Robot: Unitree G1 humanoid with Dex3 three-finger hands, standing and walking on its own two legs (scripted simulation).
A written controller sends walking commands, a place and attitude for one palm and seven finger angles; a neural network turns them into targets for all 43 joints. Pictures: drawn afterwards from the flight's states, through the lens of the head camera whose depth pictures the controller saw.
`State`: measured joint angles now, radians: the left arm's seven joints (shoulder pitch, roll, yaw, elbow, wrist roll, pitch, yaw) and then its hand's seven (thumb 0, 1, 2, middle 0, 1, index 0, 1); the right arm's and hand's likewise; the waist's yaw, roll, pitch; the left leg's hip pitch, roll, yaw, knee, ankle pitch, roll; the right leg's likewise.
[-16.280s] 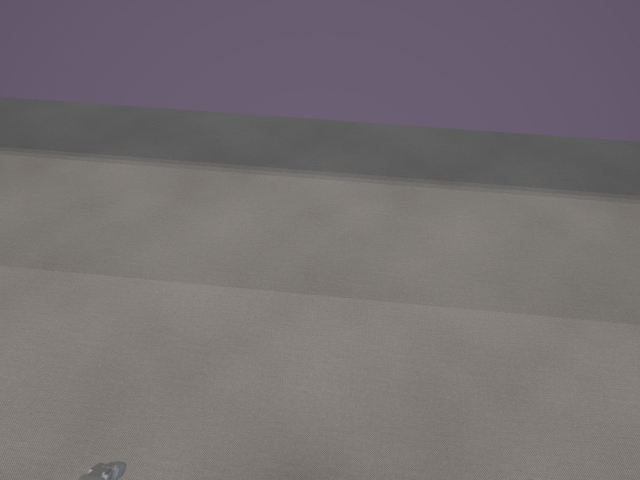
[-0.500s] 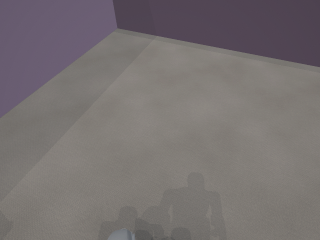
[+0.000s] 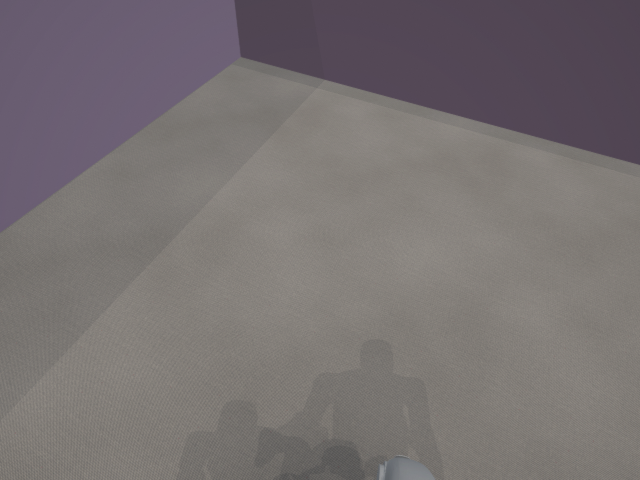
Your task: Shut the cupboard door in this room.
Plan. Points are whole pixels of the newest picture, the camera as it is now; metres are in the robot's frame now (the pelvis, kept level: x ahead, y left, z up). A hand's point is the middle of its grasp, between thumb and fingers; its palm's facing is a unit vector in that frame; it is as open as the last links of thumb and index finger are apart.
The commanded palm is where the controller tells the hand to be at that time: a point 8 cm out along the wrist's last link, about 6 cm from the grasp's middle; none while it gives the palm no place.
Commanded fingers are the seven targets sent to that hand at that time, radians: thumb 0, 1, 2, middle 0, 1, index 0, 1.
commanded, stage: walk around to get in front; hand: left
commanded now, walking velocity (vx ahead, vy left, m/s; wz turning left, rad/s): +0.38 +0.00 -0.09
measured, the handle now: out of the picture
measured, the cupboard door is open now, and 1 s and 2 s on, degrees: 78 78 78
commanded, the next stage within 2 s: walk to a spot facing it in 0.62 s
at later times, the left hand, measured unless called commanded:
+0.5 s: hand (241, 428) +0.22 +0.13 -0.18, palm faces +0.08 -0.97 -0.22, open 7.2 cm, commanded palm none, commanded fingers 0.00 0.90 0.90 -0.20 -0.30 -0.20 -0.30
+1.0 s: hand (234, 289) +0.47 +0.19 -0.17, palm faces +0.19 -0.96 -0.20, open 7.4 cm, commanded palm none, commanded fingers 0.00 0.90 0.90 -0.20 -0.30 -0.20 -0.30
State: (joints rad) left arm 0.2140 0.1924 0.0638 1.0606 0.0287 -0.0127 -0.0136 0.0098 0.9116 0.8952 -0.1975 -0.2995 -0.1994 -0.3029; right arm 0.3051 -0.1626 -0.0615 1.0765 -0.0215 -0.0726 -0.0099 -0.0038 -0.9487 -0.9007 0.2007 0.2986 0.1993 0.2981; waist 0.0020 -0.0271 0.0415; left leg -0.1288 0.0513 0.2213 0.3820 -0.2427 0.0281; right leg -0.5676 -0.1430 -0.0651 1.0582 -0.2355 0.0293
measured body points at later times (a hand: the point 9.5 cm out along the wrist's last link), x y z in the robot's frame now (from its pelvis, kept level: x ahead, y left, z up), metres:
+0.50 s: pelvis +0.21 -0.06 +0.00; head +0.23 -0.06 +0.45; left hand +0.22 +0.18 -0.16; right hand +0.28 -0.29 -0.15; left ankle +0.28 +0.09 -0.69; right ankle +0.19 -0.16 -0.74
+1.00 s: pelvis +0.39 -0.01 +0.00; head +0.42 +0.00 +0.45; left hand +0.46 +0.24 -0.15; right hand +0.41 -0.24 -0.16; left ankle +0.37 +0.09 -0.74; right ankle +0.47 -0.14 -0.69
